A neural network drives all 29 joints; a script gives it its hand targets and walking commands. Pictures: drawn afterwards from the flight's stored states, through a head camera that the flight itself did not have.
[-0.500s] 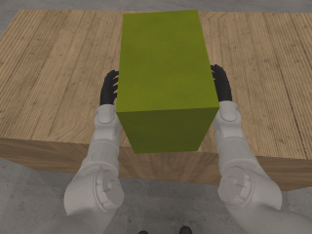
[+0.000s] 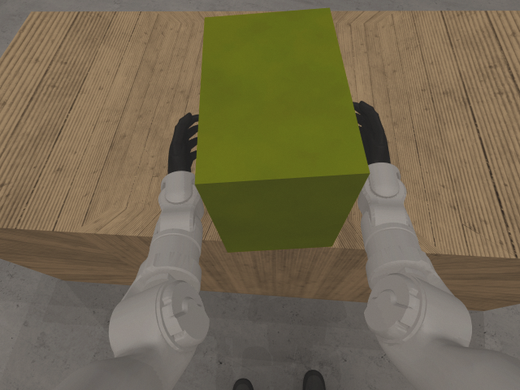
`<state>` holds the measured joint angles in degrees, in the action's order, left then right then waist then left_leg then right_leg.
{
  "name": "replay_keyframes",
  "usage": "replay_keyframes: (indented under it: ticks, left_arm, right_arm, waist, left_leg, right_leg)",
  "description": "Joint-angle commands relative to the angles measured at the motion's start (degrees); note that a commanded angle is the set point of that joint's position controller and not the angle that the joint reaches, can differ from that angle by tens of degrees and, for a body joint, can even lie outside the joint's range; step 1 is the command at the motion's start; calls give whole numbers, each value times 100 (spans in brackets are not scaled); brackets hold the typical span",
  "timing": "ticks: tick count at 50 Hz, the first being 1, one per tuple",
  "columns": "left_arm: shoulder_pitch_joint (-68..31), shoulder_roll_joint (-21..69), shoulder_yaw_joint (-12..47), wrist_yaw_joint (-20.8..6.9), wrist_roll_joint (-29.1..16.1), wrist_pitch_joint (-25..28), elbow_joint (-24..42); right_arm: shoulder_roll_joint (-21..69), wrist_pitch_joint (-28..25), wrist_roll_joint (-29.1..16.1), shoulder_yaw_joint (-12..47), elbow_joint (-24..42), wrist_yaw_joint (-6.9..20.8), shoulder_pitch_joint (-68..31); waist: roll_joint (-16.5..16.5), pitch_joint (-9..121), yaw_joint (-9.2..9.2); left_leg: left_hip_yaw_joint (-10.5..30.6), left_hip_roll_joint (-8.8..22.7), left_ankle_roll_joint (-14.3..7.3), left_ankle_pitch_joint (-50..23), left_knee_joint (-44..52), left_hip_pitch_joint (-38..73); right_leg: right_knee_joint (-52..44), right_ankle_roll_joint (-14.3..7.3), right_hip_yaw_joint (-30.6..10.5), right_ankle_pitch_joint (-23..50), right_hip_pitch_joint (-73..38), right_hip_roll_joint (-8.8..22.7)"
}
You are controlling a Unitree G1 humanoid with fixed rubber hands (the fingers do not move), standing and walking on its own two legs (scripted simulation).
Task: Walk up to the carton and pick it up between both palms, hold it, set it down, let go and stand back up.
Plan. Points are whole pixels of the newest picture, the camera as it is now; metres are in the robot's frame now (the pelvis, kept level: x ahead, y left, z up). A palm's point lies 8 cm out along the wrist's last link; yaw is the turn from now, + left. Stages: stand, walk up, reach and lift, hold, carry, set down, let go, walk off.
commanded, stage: reach and lift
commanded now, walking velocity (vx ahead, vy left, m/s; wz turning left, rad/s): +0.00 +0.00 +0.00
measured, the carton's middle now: (273, 141) +0.52 +0.00 -0.01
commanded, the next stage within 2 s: none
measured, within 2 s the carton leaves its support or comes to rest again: leaves its support in 1.96 s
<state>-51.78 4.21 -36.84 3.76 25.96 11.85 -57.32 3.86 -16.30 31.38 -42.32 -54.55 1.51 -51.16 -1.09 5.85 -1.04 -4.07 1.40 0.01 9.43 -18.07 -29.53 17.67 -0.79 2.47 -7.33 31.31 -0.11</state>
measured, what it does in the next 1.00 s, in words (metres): stands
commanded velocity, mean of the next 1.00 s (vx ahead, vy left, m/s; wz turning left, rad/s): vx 0.00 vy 0.00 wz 0.00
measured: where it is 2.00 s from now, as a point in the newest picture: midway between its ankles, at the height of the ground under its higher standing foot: outside the picture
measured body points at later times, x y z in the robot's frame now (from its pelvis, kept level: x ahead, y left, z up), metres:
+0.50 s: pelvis +0.00 +0.00 +0.00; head +0.13 -0.01 +0.43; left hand +0.46 +0.15 +0.03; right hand +0.46 -0.15 +0.04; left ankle -0.04 +0.12 -0.74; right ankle -0.01 -0.11 -0.74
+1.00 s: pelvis +0.00 +0.00 +0.00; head +0.12 -0.01 +0.43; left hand +0.45 +0.15 +0.03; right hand +0.45 -0.15 +0.04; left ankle -0.04 +0.12 -0.74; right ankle -0.01 -0.11 -0.74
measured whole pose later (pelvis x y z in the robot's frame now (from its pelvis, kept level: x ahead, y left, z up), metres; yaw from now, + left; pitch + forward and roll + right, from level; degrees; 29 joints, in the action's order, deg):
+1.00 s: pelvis +0.00 +0.00 +0.00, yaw +0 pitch +22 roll +0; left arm -49.6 3.8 -35.6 4.7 25.5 16.6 -58.9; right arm 2.0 -24.8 29.5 -38.7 -61.1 -1.7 -49.6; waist -1.1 7.6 -0.9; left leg -4.7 1.9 0.1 8.8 -17.3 -30.1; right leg 15.7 -1.2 4.2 -6.1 31.3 -0.1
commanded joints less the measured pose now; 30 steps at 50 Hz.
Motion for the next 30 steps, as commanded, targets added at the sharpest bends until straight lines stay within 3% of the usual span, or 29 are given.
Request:
replay_keyframes:
  ticks: [1,6,15,19,22,24,26,30]
  left_arm:
    - [-1851,2131,1043,-360,296,-55,-482]
    - [-1919,2186,1093,-346,302,-38,-425]
    - [-1813,2251,1039,-402,333,37,-592]
    - [-1856,2321,1084,-431,337,73,-573]
    - [-1827,2336,1084,-398,364,83,-545]
    - [-1785,2321,1059,-370,366,71,-561]
    - [-1880,2300,1058,-379,375,83,-537]
    - [-1915,2434,1106,-399,413,156,-572]
  right_arm:
    - [2381,-28,381,1308,-669,667,-1721]
    - [2426,-61,345,1336,-740,663,-1689]
    - [2638,-169,304,1570,-666,593,-1711]
    - [2620,-233,326,1583,-712,586,-1705]
    - [2580,-268,330,1532,-788,596,-1746]
    - [2542,-298,314,1535,-831,580,-1729]
    - [2547,-327,335,1550,-756,553,-1798]
    - [2616,-431,410,1596,-790,534,-1834]
  waist:
    - [268,3063,-5]
    - [162,3080,-36]
    - [358,3051,-21]
    - [341,3020,0]
    - [176,3040,-5]
    - [251,3070,-17]
    - [410,3107,-24]
    - [318,3161,0]
  left_leg:
    - [-214,171,-152,-3123,-372,1903]
    - [-168,180,-177,-3229,-365,1870]
    - [-167,98,-217,-2804,-231,1340]
    - [-176,119,-237,-2595,-143,1286]
    - [-156,153,-186,-2991,-263,1674]
    - [-143,151,-171,-3008,-265,1644]
    - [-156,154,-196,-2955,-249,1516]
    - [-145,158,-161,-2926,-221,1358]
  right_leg:
    - [362,325,337,2768,-1823,99]
    - [400,336,325,2895,-1903,97]
    - [597,382,242,3546,-2500,181]
    - [570,383,242,3485,-2556,210]
    - [465,333,308,3226,-2181,133]
    - [423,300,318,3141,-2107,123]
    - [478,316,301,3363,-2319,147]
    - [545,329,302,3643,-2501,163]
